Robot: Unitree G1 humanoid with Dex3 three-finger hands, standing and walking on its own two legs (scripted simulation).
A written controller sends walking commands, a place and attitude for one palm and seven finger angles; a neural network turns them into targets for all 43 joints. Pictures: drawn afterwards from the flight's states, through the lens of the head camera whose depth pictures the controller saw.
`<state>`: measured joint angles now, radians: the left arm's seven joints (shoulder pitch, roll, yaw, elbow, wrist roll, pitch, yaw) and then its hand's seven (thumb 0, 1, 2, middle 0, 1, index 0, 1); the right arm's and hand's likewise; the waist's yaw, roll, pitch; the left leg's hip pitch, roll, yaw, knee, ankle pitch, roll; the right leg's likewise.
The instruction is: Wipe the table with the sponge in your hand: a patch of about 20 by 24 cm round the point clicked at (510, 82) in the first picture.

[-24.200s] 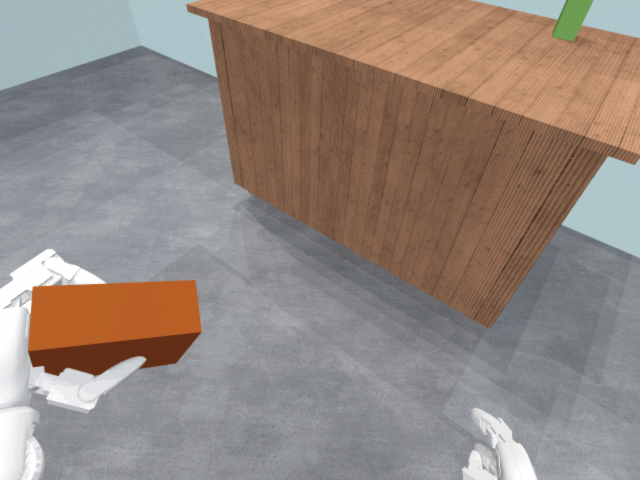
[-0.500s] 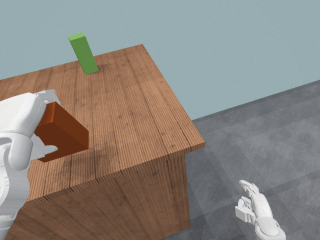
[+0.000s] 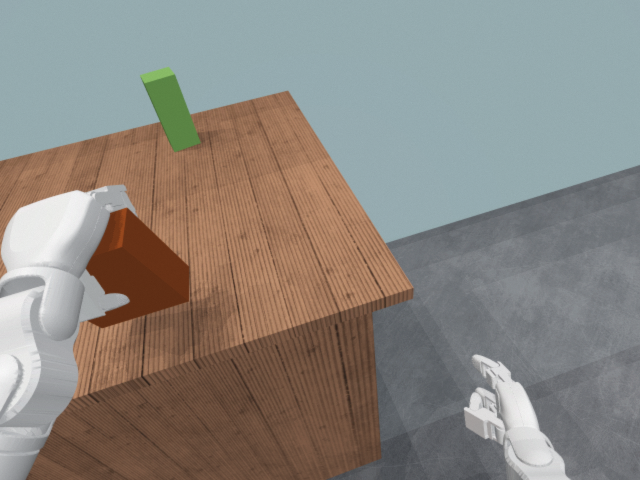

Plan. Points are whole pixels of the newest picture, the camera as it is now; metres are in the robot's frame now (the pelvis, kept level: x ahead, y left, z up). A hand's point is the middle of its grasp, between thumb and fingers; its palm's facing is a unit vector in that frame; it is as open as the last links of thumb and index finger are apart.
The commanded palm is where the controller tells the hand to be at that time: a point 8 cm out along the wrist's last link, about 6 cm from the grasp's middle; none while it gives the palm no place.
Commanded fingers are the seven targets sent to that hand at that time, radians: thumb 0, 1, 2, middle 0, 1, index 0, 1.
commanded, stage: move the sponge above the wiping area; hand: left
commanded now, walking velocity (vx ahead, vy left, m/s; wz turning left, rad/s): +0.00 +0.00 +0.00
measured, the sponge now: (125, 281) +0.26 +0.28 +0.16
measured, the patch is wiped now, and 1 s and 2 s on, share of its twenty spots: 0.05 0.05 0.05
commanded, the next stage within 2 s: lower the sponge onto the table in 1.82 s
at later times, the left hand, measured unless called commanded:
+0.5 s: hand (104, 264) +0.26 +0.29 +0.19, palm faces +0.16 -0.04 -0.99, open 9.7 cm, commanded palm +0.22 +0.29 +0.26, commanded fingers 0.00 0.10 1.30 -1.20 -1.60 -1.20 -1.60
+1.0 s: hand (92, 263) +0.26 +0.30 +0.19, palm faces +0.14 -0.03 -0.99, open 9.7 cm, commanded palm +0.22 +0.29 +0.27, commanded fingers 0.00 0.10 1.30 -1.20 -1.60 -1.20 -1.60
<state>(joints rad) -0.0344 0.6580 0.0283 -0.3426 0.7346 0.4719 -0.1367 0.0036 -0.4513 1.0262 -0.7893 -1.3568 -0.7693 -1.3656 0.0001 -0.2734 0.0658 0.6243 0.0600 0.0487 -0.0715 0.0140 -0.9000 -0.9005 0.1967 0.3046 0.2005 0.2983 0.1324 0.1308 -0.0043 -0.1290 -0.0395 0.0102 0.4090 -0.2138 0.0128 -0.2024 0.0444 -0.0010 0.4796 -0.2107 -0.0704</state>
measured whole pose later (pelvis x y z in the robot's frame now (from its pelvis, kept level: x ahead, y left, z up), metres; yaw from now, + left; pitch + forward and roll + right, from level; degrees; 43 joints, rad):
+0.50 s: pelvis +0.00 -0.01 +0.00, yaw +0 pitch -4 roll +2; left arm -0.09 0.66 0.00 -0.20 0.77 0.46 -0.14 0.00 -0.45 1.03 -0.79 -1.36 -0.77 -1.37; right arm 0.02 -0.29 0.06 0.65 0.06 0.04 -0.08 0.01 -0.90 -0.90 0.20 0.30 0.20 0.30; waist 0.12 0.13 0.00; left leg -0.14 -0.03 0.00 0.42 -0.22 0.01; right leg -0.21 0.05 -0.01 0.49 -0.21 -0.08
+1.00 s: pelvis +0.00 +0.00 +0.00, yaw +1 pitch -4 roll +1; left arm -0.10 0.67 0.01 -0.18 0.77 0.46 -0.16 0.00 -0.45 1.03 -0.79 -1.36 -0.77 -1.37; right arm 0.02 -0.29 0.06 0.65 0.06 0.03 -0.09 0.01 -0.90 -0.90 0.20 0.30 0.20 0.30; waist 0.13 0.13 0.00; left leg -0.14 -0.04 -0.01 0.43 -0.22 0.01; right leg -0.21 0.04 -0.02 0.48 -0.22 -0.07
